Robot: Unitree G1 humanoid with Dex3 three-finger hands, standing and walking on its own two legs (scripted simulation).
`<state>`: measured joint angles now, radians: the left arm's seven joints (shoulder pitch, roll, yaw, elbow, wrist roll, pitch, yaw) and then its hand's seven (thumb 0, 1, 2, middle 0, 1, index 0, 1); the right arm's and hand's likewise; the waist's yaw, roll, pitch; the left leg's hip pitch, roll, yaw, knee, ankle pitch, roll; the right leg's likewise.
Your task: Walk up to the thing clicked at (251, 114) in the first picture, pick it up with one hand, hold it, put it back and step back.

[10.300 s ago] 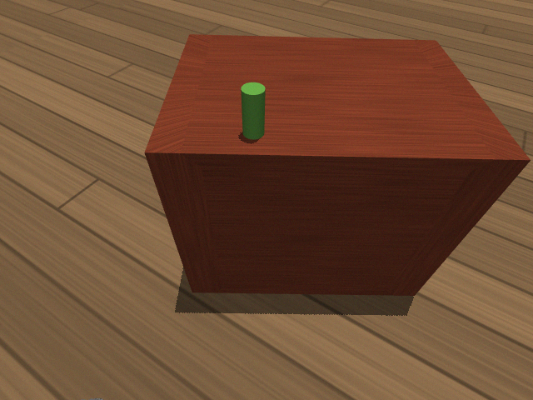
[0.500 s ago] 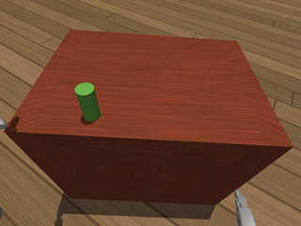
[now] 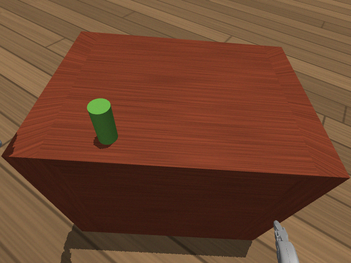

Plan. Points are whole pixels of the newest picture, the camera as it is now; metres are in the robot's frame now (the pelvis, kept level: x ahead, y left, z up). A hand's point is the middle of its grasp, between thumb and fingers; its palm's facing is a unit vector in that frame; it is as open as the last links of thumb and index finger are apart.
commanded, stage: go down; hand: left
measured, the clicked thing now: (103, 122) +0.45 +0.18 +0.04
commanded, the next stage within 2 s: approach in 0.96 s
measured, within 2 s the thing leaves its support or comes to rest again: neither
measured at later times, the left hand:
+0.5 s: hand out of the picture +0.39 +0.37 +0.16, palm faces +0.16 -0.99 +0.01, open 17.6 cm
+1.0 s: hand out of the picture +0.39 +0.37 +0.15, palm faces +0.15 -0.99 +0.00, open 17.5 cm
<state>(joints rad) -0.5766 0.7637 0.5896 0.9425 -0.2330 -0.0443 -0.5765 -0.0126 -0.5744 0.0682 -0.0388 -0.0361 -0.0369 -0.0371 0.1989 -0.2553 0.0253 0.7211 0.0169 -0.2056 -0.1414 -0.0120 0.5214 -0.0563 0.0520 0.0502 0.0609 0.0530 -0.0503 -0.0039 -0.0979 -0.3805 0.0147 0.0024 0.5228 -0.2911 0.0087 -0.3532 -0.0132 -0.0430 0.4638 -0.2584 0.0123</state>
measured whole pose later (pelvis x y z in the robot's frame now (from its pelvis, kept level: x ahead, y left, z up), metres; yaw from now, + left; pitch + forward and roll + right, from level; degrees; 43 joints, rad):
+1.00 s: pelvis +0.00 +0.01 -0.01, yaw -1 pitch +12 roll -2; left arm -0.65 0.84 0.60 1.06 -0.20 -0.09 -0.58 -0.01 -0.53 0.06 -0.05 -0.04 -0.05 -0.04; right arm 0.22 -0.26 0.03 0.63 0.01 -0.20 -0.13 -0.01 0.52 -0.06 0.05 0.05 0.06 0.05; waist -0.08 -0.01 -0.13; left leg -0.51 0.02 0.01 0.64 -0.34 0.02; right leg -0.47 -0.01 -0.04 0.55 -0.29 0.02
